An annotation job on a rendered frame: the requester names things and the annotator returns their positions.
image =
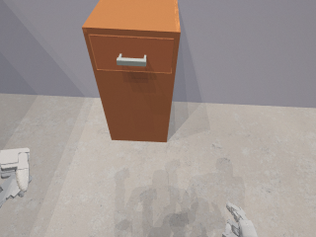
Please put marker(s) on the cabinet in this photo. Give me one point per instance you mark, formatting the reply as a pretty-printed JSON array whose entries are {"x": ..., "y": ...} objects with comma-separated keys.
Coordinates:
[{"x": 137, "y": 104}]

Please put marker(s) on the handle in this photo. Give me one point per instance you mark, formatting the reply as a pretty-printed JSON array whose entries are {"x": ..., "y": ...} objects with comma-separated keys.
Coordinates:
[{"x": 126, "y": 61}]

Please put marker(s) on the left robot hand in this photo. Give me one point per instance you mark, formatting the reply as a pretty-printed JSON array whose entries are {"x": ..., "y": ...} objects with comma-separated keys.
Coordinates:
[{"x": 15, "y": 168}]

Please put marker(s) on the drawer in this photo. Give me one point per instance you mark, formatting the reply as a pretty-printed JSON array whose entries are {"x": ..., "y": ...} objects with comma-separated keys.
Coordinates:
[{"x": 158, "y": 51}]

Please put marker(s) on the right robot hand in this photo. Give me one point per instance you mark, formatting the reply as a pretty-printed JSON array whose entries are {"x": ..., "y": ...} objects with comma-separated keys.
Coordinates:
[{"x": 244, "y": 228}]

